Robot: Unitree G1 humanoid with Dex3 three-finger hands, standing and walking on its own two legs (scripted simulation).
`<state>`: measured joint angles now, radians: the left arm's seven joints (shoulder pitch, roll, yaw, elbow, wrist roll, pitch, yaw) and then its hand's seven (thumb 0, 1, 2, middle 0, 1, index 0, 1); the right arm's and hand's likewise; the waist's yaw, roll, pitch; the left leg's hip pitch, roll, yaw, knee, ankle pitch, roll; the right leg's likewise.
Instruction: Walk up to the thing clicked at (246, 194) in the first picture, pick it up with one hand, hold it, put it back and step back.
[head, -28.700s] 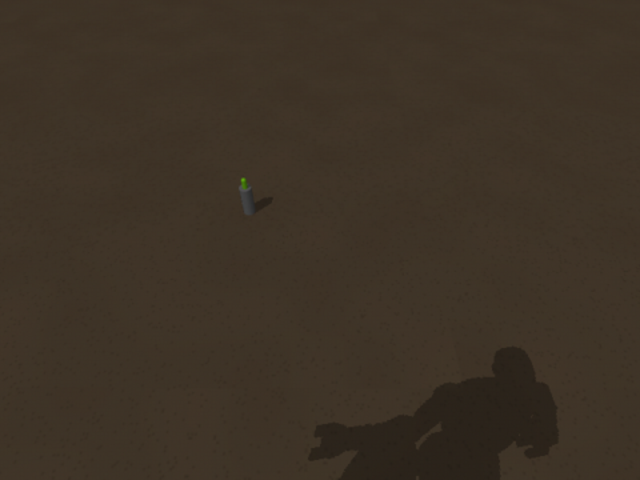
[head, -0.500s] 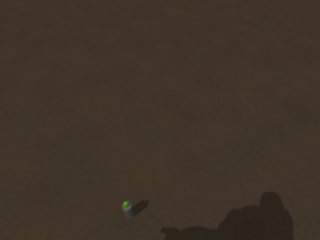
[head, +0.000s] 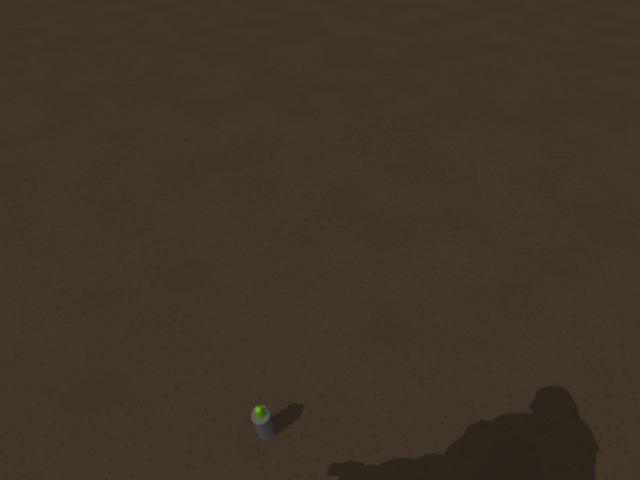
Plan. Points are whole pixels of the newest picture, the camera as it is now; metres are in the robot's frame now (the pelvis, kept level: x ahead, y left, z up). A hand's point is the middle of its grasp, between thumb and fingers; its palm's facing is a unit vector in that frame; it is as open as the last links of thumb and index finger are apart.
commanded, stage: stand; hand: left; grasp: from the side
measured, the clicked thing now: (262, 420) +0.43 +0.20 -0.68
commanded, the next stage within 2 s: step back in 1.24 s
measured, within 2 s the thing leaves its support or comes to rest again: neither
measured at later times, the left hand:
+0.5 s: hand out of the picture +0.08 +0.25 -0.16, palm faces -0.03 -0.94 -0.33, open 7.4 cm
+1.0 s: hand out of the picture +0.10 +0.25 -0.16, palm faces -0.04 -0.94 -0.33, open 7.4 cm
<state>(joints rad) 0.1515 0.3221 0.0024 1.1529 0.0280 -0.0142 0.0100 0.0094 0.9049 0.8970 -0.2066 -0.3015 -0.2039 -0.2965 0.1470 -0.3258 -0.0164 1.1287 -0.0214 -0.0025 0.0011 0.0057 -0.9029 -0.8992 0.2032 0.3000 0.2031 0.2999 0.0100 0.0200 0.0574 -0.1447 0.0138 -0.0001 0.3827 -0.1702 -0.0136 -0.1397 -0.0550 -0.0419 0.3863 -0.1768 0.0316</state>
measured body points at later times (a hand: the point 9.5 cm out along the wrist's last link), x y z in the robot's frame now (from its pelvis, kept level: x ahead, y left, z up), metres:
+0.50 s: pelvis +0.02 +0.00 +0.00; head +0.02 +0.00 +0.45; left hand +0.08 +0.29 -0.13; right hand +0.07 -0.29 -0.14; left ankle +0.03 +0.13 -0.74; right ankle +0.02 -0.14 -0.74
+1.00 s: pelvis +0.03 +0.00 +0.00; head +0.04 +0.00 +0.45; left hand +0.10 +0.30 -0.13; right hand +0.10 -0.30 -0.13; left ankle +0.03 +0.13 -0.74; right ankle +0.02 -0.14 -0.74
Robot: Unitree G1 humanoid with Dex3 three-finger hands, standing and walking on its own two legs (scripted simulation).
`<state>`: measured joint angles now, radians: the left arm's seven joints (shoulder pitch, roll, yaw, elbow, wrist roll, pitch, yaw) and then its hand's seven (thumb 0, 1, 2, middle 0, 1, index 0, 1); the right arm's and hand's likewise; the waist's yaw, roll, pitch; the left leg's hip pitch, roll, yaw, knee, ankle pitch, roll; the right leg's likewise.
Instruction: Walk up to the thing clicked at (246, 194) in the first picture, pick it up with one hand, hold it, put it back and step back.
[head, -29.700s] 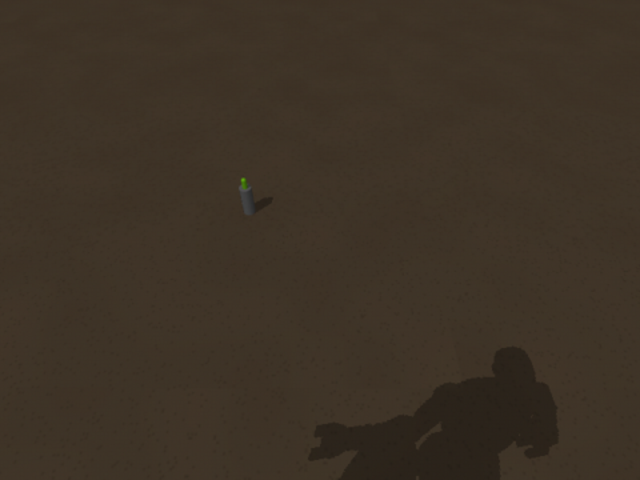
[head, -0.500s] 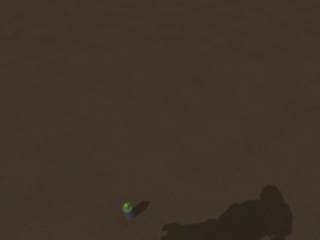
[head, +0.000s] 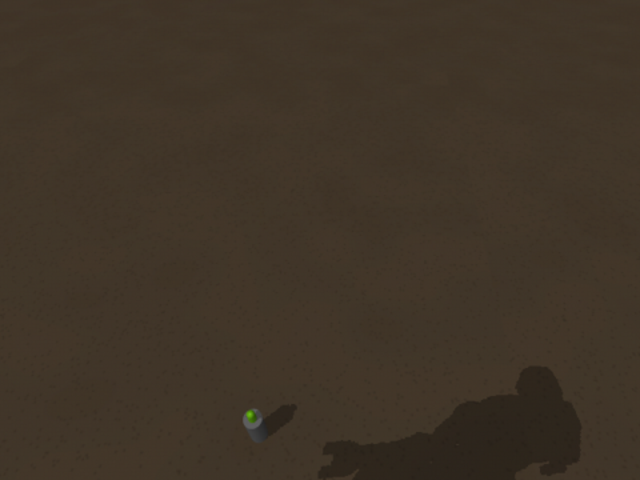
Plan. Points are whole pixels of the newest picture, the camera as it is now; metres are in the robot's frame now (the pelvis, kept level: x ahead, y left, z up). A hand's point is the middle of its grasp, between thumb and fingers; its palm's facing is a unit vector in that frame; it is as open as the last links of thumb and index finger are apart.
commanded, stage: stand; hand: left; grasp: from the side
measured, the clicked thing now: (254, 423) +0.39 +0.20 -0.69
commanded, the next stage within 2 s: step back in 0.24 s
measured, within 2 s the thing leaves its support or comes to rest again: neither
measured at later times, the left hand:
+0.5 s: hand out of the picture +0.07 +0.27 -0.17, palm faces -0.03 -0.91 -0.40, open 7.4 cm
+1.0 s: hand out of the picture +0.00 +0.29 -0.18, palm faces -0.05 -0.93 -0.36, open 7.4 cm
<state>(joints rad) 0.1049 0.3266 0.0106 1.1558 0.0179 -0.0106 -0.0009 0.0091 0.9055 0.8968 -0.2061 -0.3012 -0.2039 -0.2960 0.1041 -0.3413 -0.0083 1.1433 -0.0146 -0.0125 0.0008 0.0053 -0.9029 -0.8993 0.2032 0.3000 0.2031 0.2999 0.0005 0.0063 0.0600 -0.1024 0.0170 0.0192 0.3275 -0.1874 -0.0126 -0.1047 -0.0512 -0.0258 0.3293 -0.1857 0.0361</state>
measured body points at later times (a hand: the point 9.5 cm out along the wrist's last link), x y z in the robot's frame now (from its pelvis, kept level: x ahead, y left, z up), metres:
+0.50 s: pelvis -0.04 -0.01 -0.02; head +0.02 -0.01 +0.42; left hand +0.07 +0.31 -0.14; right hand +0.06 -0.33 -0.15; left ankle +0.00 +0.12 -0.75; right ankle +0.00 -0.14 -0.75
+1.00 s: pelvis -0.13 +0.03 -0.02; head -0.05 +0.05 +0.42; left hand +0.00 +0.34 -0.15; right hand -0.07 -0.29 -0.13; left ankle -0.13 +0.13 -0.75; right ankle -0.14 -0.11 -0.68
